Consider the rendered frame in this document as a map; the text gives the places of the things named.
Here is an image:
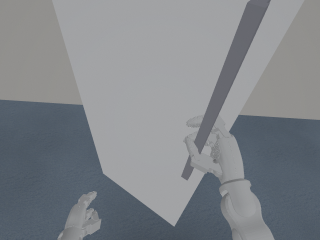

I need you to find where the robot left forearm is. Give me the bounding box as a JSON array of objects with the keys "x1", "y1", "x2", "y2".
[{"x1": 57, "y1": 227, "x2": 83, "y2": 240}]

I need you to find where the handle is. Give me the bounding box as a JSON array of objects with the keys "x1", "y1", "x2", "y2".
[{"x1": 181, "y1": 0, "x2": 271, "y2": 180}]

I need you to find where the robot left hand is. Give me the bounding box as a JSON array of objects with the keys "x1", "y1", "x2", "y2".
[{"x1": 64, "y1": 191, "x2": 102, "y2": 237}]

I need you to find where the fridge door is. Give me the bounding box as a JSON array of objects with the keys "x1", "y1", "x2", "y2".
[{"x1": 52, "y1": 0, "x2": 304, "y2": 227}]

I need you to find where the robot right hand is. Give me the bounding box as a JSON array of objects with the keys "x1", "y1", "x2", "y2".
[{"x1": 183, "y1": 114, "x2": 245, "y2": 184}]

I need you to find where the robot right forearm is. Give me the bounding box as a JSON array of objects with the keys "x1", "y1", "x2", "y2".
[{"x1": 219, "y1": 178, "x2": 275, "y2": 240}]

